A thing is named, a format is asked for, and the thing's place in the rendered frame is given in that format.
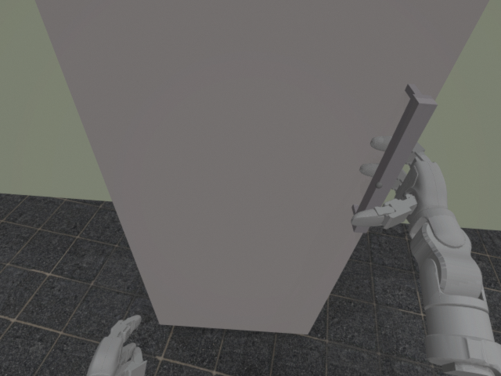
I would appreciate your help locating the fridge door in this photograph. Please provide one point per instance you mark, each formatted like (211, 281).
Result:
(230, 134)

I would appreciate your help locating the left robot hand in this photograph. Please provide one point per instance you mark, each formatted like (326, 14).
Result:
(111, 357)

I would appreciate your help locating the right robot hand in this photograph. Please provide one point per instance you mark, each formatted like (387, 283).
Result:
(424, 183)

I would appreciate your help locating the handle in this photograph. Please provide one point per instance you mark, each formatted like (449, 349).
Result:
(413, 122)

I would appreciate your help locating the right robot forearm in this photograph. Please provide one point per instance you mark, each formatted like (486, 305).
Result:
(460, 337)

